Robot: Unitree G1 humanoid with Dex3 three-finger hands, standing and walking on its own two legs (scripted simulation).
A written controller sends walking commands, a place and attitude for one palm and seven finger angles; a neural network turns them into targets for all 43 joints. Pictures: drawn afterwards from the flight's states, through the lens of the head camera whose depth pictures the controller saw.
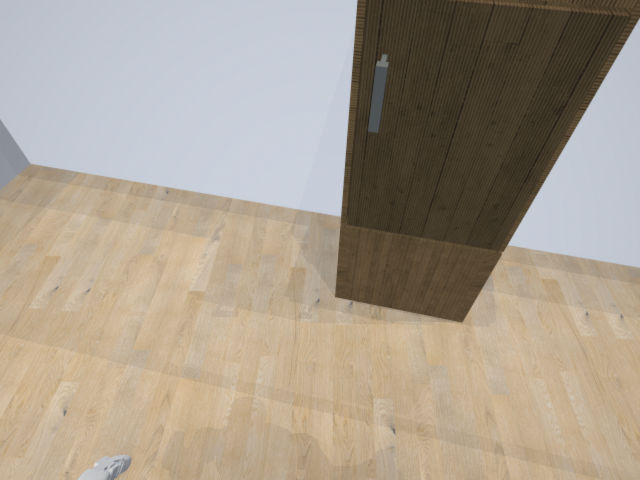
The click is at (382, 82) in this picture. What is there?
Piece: cupboard door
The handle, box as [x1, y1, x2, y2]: [368, 54, 388, 132]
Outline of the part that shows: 387,54 383,54 381,60 377,61 376,63 368,131 377,132 379,126 388,62 386,61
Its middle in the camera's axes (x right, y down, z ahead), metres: +0.12 -0.29 +0.78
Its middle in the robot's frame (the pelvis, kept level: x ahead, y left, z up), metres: +0.80 -0.07 +0.08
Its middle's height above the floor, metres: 0.85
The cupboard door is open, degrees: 0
